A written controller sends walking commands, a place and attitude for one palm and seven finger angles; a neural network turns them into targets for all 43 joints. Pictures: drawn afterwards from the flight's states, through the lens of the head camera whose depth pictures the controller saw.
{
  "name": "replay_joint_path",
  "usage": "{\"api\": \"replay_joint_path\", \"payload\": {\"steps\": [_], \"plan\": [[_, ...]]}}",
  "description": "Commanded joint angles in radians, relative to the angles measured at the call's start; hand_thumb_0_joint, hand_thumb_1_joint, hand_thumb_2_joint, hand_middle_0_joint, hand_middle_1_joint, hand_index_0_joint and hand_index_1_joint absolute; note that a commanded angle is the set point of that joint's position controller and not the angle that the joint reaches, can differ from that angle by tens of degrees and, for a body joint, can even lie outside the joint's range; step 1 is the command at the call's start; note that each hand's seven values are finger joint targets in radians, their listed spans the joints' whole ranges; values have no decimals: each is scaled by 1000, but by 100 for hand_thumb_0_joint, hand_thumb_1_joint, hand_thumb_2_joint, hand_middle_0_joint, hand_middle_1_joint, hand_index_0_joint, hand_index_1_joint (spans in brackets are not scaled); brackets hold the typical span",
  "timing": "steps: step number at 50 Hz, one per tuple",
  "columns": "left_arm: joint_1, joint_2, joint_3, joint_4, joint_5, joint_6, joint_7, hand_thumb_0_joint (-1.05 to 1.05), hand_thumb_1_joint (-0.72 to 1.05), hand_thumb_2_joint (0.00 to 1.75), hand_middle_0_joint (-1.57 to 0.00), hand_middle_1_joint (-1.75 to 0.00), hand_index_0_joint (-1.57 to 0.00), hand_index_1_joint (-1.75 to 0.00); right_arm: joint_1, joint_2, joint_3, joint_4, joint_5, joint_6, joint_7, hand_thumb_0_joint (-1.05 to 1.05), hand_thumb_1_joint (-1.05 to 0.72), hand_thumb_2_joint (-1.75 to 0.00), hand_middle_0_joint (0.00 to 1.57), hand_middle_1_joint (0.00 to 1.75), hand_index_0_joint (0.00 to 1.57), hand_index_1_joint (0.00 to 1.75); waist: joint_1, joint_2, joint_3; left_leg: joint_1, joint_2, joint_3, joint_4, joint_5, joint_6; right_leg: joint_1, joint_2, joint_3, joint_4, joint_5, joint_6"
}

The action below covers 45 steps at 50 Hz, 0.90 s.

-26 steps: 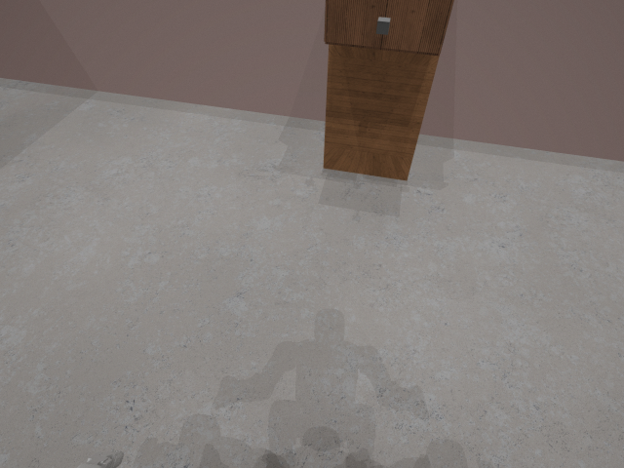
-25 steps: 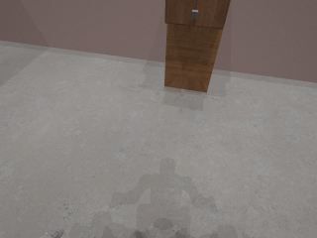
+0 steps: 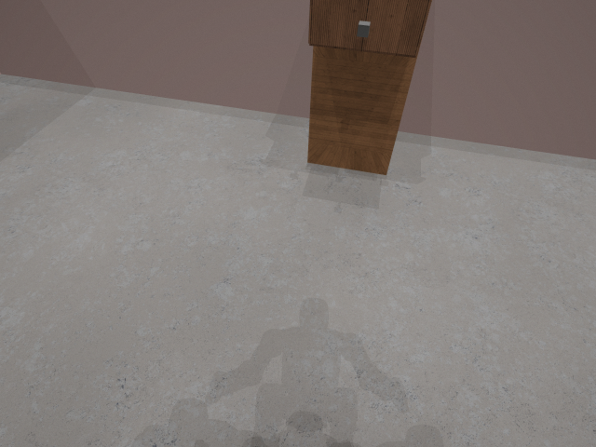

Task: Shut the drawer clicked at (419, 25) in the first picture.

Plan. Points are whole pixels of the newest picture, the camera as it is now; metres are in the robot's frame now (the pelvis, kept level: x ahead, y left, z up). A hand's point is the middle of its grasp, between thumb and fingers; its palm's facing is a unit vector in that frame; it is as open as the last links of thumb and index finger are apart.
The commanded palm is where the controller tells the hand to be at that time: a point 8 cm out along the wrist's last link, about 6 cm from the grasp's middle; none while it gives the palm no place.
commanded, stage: stand and wait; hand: left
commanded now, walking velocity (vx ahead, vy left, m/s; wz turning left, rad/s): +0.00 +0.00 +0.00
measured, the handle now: (364, 27) +1.34 -0.14 +0.04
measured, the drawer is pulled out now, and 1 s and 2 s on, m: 0.24 0.24 0.24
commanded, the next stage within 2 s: look at it before walking up in 0.32 s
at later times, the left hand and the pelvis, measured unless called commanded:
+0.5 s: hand out of the picture +0.07 +0.24 -0.15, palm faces -0.03 -0.94 -0.33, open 7.4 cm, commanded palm none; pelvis -0.01 +0.00 +0.00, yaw +0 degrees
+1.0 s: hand out of the picture +0.07 +0.25 -0.15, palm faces -0.02 -0.94 -0.33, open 7.4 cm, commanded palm none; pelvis +0.00 +0.00 +0.00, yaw +0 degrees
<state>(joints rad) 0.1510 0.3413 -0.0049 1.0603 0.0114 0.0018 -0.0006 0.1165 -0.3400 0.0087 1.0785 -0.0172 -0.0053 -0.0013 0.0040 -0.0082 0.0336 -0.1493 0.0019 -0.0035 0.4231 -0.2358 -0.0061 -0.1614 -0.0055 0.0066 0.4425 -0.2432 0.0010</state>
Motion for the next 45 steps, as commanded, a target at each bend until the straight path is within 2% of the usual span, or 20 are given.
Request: {"api": "replay_joint_path", "payload": {"steps": [1,7,9,16,23,31,40,45], "plan": [[-63,205,41,-65,-3,-25,13,0,90,90,-20,-30,-20,-30,-62,-201,-44,-65,6,-28,-13,0,-90,-90,20,30,20,30,-4,7,-78,0,106,-90,-74,142,40,13,-114,110,-88,144,-38],[-64,208,38,-47,-3,-24,11,0,90,90,-20,-30,-20,-30,-53,-206,-42,-45,7,-26,-11,0,-90,-90,20,30,20,30,-3,5,-43,-15,106,-96,-95,96,37,-8,-111,115,-111,77,-37],[-60,209,39,-46,-2,-25,12,0,90,90,-20,-30,-20,-30,-47,-206,-42,-41,8,-26,-11,0,-90,-90,20,30,20,30,-3,-5,-59,-5,107,-96,-91,105,37,-1,-111,117,-111,83,-37],[-64,208,38,-40,-1,-24,11,0,90,90,-20,-30,-20,-30,-45,-204,-41,-31,7,-27,-10,0,-90,-90,20,30,20,30,-4,1,-39,-13,109,-98,-105,80,36,-19,-110,122,-123,47,-36],[-62,206,38,-40,-1,-28,11,0,90,90,-20,-30,-20,-30,-47,-201,-43,-29,7,-28,-10,0,-90,-90,20,30,20,30,-4,-1,-52,2,111,-93,-98,114,33,-15,-113,122,-122,91,-36],[-60,204,38,-42,0,-28,11,0,90,90,-20,-30,-20,-30,-49,-200,-43,-30,8,-27,-9,0,-90,-90,20,30,20,30,-3,8,-46,0,111,-95,-103,102,33,-16,-112,122,-130,74,-35],[-58,204,39,-38,0,-31,12,0,90,90,-20,-30,-20,-30,-49,-201,-43,-31,9,-29,-10,0,-90,-90,20,30,20,30,-3,1,-69,18,116,-98,-100,164,33,12,-116,112,-121,156,-35],[-58,206,37,-36,-1,-29,11,0,90,90,-20,-30,-20,-30,-53,-205,-41,-30,10,-28,-11,0,-90,-90,20,30,20,30,-4,3,-70,25,118,-98,-106,162,32,17,-115,107,-124,153,-33]]}}
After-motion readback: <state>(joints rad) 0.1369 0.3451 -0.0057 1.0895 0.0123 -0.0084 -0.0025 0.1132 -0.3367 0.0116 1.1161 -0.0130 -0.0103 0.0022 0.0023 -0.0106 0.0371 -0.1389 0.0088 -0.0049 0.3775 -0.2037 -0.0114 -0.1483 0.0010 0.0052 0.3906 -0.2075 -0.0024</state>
